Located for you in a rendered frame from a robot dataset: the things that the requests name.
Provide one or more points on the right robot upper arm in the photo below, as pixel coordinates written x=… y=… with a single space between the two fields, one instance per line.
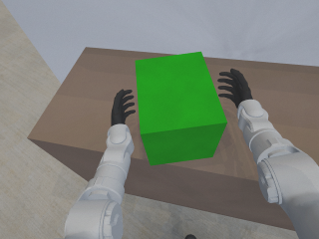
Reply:
x=292 y=181

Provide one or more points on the pedestal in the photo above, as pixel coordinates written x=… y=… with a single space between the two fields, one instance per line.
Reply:
x=74 y=129

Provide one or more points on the right robot forearm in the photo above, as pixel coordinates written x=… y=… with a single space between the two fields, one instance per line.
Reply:
x=262 y=138

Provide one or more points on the robot right hand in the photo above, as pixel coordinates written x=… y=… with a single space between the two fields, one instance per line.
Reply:
x=240 y=89

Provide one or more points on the carton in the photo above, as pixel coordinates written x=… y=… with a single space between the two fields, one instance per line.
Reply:
x=181 y=117

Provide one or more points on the left robot forearm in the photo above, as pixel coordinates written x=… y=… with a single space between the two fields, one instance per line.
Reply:
x=112 y=171

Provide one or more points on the robot left hand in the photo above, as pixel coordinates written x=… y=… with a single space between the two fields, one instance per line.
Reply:
x=118 y=115

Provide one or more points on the left robot upper arm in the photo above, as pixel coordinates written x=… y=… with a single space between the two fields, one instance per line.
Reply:
x=95 y=219

